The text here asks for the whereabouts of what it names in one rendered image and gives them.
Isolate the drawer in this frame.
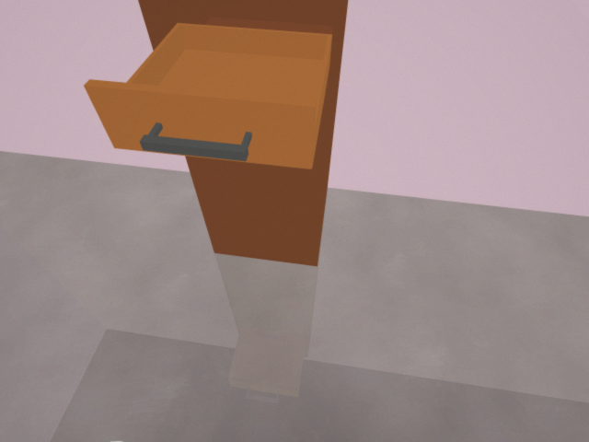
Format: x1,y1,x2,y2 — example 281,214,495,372
84,23,332,169

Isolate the cabinet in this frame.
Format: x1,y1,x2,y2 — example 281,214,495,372
138,0,348,266

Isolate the handle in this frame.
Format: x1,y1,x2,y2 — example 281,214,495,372
140,122,252,161

